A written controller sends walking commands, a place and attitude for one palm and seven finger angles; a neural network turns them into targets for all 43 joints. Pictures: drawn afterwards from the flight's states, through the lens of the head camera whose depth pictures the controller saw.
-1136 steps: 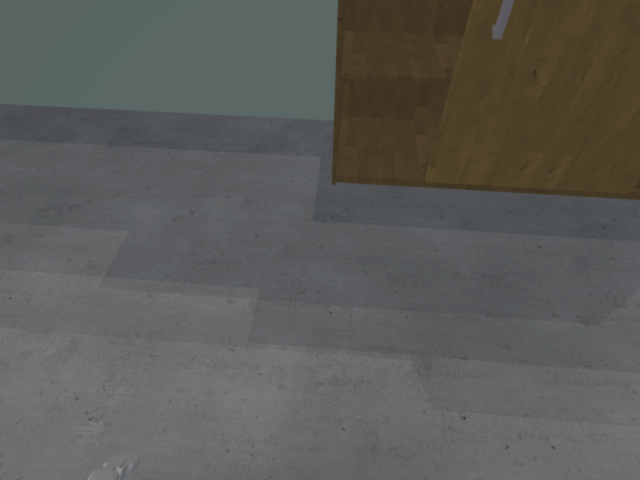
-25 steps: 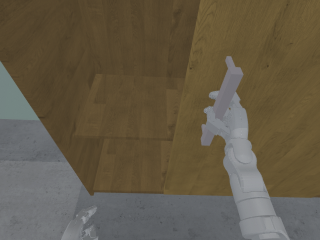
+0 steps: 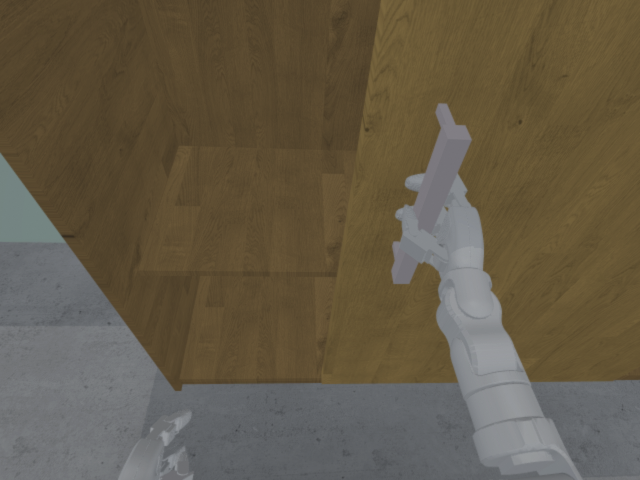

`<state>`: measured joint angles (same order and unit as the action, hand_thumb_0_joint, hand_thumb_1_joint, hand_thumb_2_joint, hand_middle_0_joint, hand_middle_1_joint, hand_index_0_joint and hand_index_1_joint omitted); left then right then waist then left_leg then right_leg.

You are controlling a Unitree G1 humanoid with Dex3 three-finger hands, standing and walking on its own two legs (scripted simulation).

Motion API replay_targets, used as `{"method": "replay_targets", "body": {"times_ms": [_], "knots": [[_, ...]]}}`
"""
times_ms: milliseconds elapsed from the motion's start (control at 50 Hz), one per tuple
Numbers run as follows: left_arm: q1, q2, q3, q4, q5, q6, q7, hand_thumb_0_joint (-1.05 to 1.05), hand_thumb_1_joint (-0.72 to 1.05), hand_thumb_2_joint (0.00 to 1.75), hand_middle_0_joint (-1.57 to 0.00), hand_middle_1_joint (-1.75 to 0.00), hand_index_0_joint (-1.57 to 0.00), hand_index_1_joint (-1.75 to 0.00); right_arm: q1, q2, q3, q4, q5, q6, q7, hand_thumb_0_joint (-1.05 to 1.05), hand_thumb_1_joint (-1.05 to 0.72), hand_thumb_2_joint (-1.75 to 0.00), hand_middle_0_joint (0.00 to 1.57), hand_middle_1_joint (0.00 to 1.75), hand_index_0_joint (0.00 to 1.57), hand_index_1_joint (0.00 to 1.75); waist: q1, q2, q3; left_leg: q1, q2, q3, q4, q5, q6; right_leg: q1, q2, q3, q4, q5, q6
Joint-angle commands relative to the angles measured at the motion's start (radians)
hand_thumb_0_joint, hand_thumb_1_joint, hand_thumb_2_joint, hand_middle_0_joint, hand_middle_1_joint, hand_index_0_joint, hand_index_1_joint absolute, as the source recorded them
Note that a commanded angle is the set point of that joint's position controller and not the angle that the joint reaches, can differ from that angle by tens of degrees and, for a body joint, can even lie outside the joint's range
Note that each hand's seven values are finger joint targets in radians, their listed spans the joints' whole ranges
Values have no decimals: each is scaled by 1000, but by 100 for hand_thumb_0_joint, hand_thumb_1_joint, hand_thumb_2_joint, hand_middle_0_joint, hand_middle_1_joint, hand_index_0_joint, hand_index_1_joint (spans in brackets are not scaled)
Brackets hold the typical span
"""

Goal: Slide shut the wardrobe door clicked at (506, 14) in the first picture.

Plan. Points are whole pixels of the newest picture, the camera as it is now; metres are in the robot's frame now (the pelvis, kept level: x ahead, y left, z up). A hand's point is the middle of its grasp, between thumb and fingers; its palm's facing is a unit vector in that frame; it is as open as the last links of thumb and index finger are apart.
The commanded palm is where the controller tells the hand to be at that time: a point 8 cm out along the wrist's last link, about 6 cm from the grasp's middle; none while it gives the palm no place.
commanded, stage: step sideways, sliding the door along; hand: right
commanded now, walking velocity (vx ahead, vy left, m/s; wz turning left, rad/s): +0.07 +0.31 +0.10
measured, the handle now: (419, 206) +0.44 -0.11 +0.11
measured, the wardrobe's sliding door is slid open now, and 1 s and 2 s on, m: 0.42 0.40 0.24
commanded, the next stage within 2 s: none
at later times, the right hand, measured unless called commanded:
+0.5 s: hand (405, 232) +0.39 -0.08 +0.11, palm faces +0.11 +0.99 -0.10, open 6.2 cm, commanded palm +0.37 -0.07 +0.12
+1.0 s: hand (383, 226) +0.40 -0.06 +0.12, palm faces +0.32 +0.95 -0.07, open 6.3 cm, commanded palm +0.36 -0.02 +0.12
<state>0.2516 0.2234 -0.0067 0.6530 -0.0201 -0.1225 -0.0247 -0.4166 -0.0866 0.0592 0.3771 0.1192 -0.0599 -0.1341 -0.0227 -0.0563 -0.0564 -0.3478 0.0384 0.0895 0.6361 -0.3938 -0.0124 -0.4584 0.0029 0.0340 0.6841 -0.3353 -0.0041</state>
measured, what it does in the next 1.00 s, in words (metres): steps to the left: left foot, then right foot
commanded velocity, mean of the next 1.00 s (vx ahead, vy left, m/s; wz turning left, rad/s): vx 0.10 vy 0.25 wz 0.10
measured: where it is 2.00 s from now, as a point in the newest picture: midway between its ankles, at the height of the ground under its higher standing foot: outside the picture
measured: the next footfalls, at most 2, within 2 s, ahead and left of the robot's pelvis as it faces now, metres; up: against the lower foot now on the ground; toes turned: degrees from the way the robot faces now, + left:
left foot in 0.78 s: +0.11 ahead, +0.31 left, +0.00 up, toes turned +1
right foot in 0.94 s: +0.04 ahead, +0.00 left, +0.00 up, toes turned -11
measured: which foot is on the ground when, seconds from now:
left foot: down 0.00-0.48, up 0.50-0.76, down 0.78-1.00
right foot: down 0.00-0.82, up 0.84-0.92, down 0.94-1.00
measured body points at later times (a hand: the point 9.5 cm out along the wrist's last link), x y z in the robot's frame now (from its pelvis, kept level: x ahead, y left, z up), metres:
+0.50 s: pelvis -0.01 +0.05 +0.00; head +0.04 +0.05 +0.45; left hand +0.13 +0.28 -0.12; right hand +0.38 -0.13 +0.12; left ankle -0.04 +0.12 -0.71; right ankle -0.01 -0.08 -0.72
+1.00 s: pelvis +0.02 +0.15 +0.01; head +0.08 +0.14 +0.45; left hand +0.24 +0.36 -0.10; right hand +0.37 -0.10 +0.12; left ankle +0.06 +0.27 -0.70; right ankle +0.00 +0.00 -0.72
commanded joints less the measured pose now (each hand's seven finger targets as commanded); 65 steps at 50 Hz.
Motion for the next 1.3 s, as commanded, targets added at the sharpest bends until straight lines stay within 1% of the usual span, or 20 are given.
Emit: {"method": "replay_targets", "body": {"times_ms": [0,20,80,240,340,420,440,460,500,560,620,700,800,840,900,940,1080,1140,1200,1280], "knots": [[-55,150,33,-131,-16,2,55,0,90,90,-20,-30,-20,-30,-605,-416,-220,-332,-76,-127,31,0,-90,-90,45,140,45,140,28,59,-299,23,5,-91,-133,372,16,337,-78,18,-97,336,-55],[-89,101,18,-129,-10,25,70,0,90,90,-20,-30,-20,-30,-537,-207,-54,-291,-76,-129,44,0,-90,-90,45,140,45,140,56,109,-272,61,8,-76,-142,403,9,371,-67,-1,-116,312,-56],[-121,95,17,-142,-5,53,85,0,90,90,-20,-30,-20,-30,-453,-79,47,-236,-67,-126,74,0,-90,-90,45,140,45,140,64,8,-251,16,-12,-48,-73,365,2,419,-135,38,-121,401,-69],[-139,102,25,-160,-1,113,100,0,90,90,-20,-30,-20,-30,-464,-81,39,-227,-64,-102,69,0,-90,-90,45,140,45,140,55,-80,-184,-22,-53,-52,-52,-8,29,439,-280,180,-119,475,-140],[-152,85,37,-144,-20,130,112,0,90,90,-20,-30,-20,-30,-493,-91,28,-171,-71,-82,70,0,-90,-90,45,140,45,140,48,419,-177,314,159,-281,-264,673,167,90,-42,-66,277,4,-20],[-142,67,20,-109,-8,119,113,0,90,90,-20,-30,-20,-30,-537,17,122,-200,-73,-102,83,0,-90,-90,45,140,45,140,77,99,-155,265,137,-157,-5,840,141,253,-64,-50,-126,59,-48],[-117,90,30,-96,-2,115,119,0,90,90,-20,-30,-20,-30,-537,30,144,-224,-64,-109,83,0,-90,-90,45,140,45,140,113,-26,-198,69,54,-60,245,683,73,517,-135,-12,-327,442,-79],[-137,139,56,-119,14,117,112,0,90,90,-20,-30,-20,-30,-562,34,165,-290,-45,-124,91,0,-90,-90,45,140,45,140,98,-276,-178,-218,-52,-29,518,131,26,720,-355,247,-320,967,-154],[-171,112,35,-146,-1,123,52,0,90,90,-20,-30,-20,-30,-561,76,196,-269,-40,-108,103,0,-90,-90,45,140,45,140,65,-75,-170,-297,-25,-219,662,-89,34,639,-483,394,-259,733,-237],[-151,111,46,-135,1,141,65,0,90,90,-20,-30,-20,-30,-564,52,186,-273,-60,-88,98,0,-90,-90,45,140,45,140,68,4,-130,-277,24,-146,414,-56,22,598,-415,217,-203,717,-206],[-154,118,49,-156,-16,130,59,0,90,90,-20,-30,-20,-30,-599,109,236,-252,-70,-87,103,0,-90,-90,45,140,45,140,75,-134,-176,4,-4,-37,148,39,26,462,-319,38,-199,586,-141],[-171,115,47,-175,-36,119,61,0,90,90,-20,-30,-20,-30,-608,92,223,-218,-70,-88,105,0,-90,-90,45,140,45,140,66,-179,-193,181,-40,18,10,103,17,374,-298,5,-145,407,-104],[-154,73,60,-122,-39,125,73,0,90,90,-20,-30,-20,-30,-552,-22,140,-213,-99,-86,82,0,-90,-90,45,140,45,140,76,343,-215,370,185,-258,-243,808,165,182,-47,-54,260,-83,34],[-180,80,68,-110,-30,113,82,0,90,90,-20,-30,-20,-30,-559,-7,142,-268,-84,-92,76,0,-90,-90,45,140,45,140,60,356,-184,338,216,-270,-224,850,175,160,-80,-15,252,-216,12],[-198,77,52,-98,-11,79,88,0,90,90,-20,-30,-20,-30,-533,71,207,-369,-64,-113,64,0,-90,-90,45,140,45,140,88,28,-223,224,98,-124,46,748,59,444,-175,-8,-295,416,-30],[-210,87,60,-145,-4,80,56,0,90,90,-20,-30,-20,-30,-463,121,252,-386,-50,-118,73,0,-90,-90,45,140,45,140,49,-212,-226,-69,12,-90,305,-31,-8,619,-450,235,-281,999,-181],[-174,96,56,-167,-18,34,34,0,90,90,-20,-30,-20,-30,-362,138,283,-444,-83,-101,71,0,-90,-90,45,140,45,140,53,-111,-191,65,-7,-8,-118,249,6,654,-297,-88,-70,813,-58],[-208,60,48,-192,-22,25,46,0,90,90,-20,-30,-20,-30,-346,70,262,-573,-104,-115,78,0,-90,-90,45,140,45,140,66,124,-253,319,97,-149,-187,1004,38,443,-189,-120,57,520,10],[-180,93,76,-163,-17,33,64,0,90,90,-20,-30,-20,-30,-192,10,186,-562,-99,-101,50,0,-90,-90,45,140,45,140,55,291,-245,379,174,-258,-74,1271,97,299,-131,-74,-18,205,36],[-211,86,67,-189,-1,41,55,0,90,90,-20,-30,-20,-30,-167,25,189,-697,-82,-141,56,0,-90,-90,45,140,45,140,39,-54,-261,113,50,-87,66,660,-11,585,-324,-30,-199,947,-45]]}}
